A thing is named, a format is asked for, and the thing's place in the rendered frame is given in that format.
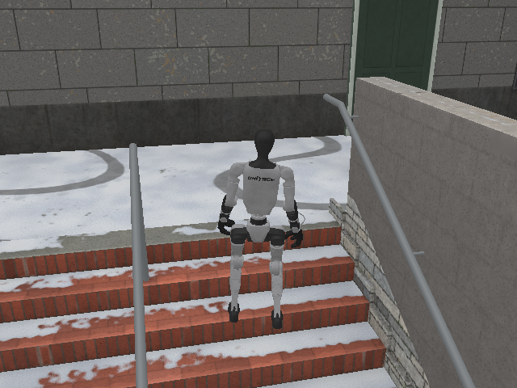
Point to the stairs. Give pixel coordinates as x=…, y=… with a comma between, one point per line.
x=67, y=320

